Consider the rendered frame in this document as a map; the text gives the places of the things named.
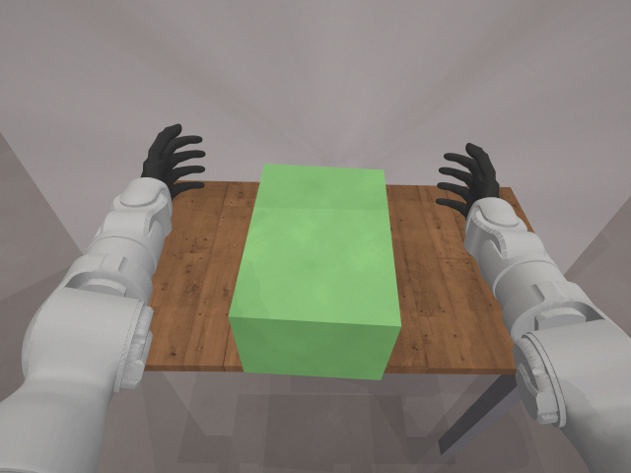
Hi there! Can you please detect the right robot hand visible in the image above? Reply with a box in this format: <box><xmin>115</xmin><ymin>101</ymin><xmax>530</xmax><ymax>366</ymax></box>
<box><xmin>436</xmin><ymin>143</ymin><xmax>500</xmax><ymax>219</ymax></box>

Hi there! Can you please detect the robot right upper arm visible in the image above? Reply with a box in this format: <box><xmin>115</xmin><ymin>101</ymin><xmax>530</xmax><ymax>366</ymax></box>
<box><xmin>513</xmin><ymin>319</ymin><xmax>631</xmax><ymax>473</ymax></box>

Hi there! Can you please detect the right robot forearm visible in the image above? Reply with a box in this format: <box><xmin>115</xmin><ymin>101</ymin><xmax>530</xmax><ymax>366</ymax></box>
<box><xmin>463</xmin><ymin>197</ymin><xmax>631</xmax><ymax>344</ymax></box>

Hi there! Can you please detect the carton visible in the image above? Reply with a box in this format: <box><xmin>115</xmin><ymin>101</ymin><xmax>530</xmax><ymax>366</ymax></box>
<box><xmin>229</xmin><ymin>164</ymin><xmax>401</xmax><ymax>380</ymax></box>

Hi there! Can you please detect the left robot hand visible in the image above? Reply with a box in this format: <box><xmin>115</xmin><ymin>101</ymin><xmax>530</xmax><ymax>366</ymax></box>
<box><xmin>141</xmin><ymin>124</ymin><xmax>206</xmax><ymax>202</ymax></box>

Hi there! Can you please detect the table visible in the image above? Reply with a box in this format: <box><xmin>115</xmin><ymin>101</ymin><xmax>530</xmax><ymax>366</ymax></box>
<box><xmin>144</xmin><ymin>180</ymin><xmax>534</xmax><ymax>455</ymax></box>

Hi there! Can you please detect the robot left upper arm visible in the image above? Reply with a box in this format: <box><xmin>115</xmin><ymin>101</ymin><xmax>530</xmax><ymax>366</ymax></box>
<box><xmin>0</xmin><ymin>287</ymin><xmax>154</xmax><ymax>473</ymax></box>

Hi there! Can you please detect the left robot forearm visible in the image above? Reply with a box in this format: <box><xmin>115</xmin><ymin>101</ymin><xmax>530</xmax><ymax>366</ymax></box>
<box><xmin>22</xmin><ymin>177</ymin><xmax>173</xmax><ymax>379</ymax></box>

